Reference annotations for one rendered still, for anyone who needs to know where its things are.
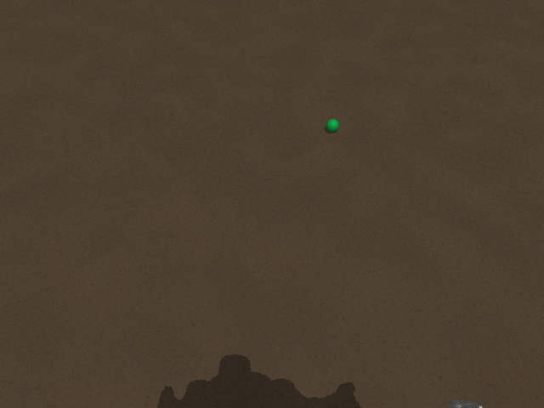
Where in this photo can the ball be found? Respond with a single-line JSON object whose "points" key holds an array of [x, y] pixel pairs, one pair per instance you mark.
{"points": [[332, 125]]}

